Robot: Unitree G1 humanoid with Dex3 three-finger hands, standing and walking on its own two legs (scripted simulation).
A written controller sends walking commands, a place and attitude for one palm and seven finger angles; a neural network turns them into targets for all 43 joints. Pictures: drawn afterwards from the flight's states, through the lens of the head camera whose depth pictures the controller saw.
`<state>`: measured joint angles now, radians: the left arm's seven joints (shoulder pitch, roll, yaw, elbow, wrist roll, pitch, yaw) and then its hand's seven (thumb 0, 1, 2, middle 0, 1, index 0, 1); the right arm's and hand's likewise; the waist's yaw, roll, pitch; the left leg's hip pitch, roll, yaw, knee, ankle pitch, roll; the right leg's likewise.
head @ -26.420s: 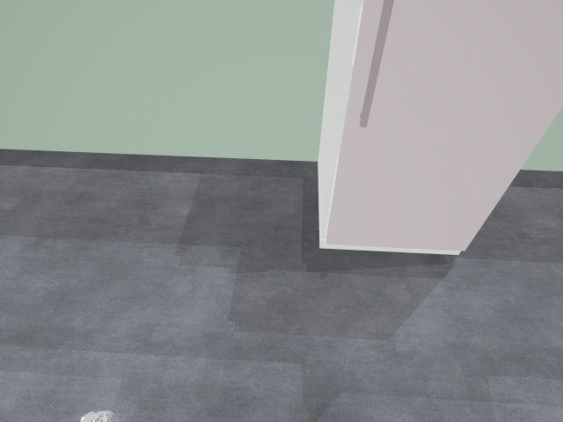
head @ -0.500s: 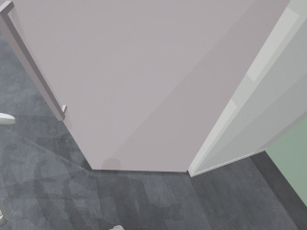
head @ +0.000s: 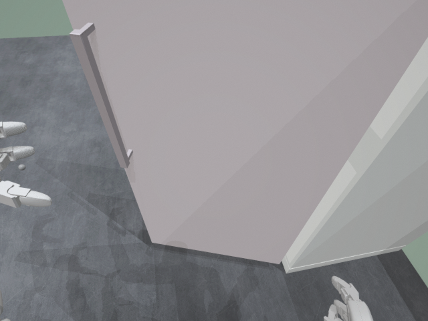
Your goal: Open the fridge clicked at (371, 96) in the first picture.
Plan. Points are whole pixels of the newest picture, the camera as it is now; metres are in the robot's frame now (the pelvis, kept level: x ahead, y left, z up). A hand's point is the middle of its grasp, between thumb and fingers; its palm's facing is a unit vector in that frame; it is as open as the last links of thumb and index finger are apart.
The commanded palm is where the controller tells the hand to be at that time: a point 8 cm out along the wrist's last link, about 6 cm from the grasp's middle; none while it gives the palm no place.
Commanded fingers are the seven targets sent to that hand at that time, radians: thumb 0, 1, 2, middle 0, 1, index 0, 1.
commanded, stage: draw the hand back to the body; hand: left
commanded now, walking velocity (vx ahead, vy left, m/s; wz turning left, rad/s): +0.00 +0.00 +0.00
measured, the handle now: (110, 109) +0.49 +0.28 +0.12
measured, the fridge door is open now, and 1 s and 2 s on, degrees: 70 70 70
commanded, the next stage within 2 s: step back with the hand held close in 1.64 s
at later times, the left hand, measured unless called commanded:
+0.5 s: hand (26, 189) +0.26 +0.31 +0.15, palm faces +0.20 -0.98 -0.03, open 14.7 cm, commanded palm +0.22 +0.35 +0.16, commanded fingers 0.00 -0.44 0.25 -0.25 -1.09 -0.25 -1.09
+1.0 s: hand (24, 206) +0.23 +0.29 +0.16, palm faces +0.53 -0.79 -0.31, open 11.5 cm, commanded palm +0.17 +0.31 +0.18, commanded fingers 0.00 0.47 0.69 -0.22 -0.56 -0.22 -0.56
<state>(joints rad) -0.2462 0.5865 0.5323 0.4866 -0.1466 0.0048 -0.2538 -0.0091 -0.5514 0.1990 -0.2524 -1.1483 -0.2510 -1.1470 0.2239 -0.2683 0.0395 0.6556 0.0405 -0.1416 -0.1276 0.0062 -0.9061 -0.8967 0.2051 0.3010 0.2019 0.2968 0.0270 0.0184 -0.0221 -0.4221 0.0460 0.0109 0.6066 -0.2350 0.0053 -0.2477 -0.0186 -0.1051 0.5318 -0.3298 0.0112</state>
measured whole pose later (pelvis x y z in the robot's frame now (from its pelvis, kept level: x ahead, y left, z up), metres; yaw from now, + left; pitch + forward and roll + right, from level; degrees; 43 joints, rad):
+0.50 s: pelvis -0.01 -0.01 +0.00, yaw -1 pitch -2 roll -1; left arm -0.04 0.51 0.56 0.31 -0.37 0.04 -0.43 -0.01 -0.55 0.20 -0.25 -1.15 -0.25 -1.15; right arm 0.27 -0.29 0.03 0.67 0.08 -0.22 -0.14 0.01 -0.91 -0.90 0.20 0.30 0.20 0.30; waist 0.03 0.04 -0.02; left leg -0.32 0.06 0.03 0.57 -0.21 -0.01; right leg -0.17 -0.01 -0.09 0.53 -0.32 0.00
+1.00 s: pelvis +0.00 +0.00 +0.02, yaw -2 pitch -6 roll +0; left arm 0.27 0.34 0.39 -0.13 -0.08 -0.08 0.14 0.00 0.11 0.52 -0.23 -0.76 -0.23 -0.75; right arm 0.17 -0.22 0.03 0.73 0.00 -0.17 -0.10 0.01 -0.91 -0.90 0.20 0.30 0.20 0.30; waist 0.07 0.04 0.04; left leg -0.12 0.04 0.06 0.37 -0.14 0.00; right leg 0.02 -0.02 -0.06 0.32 -0.24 0.01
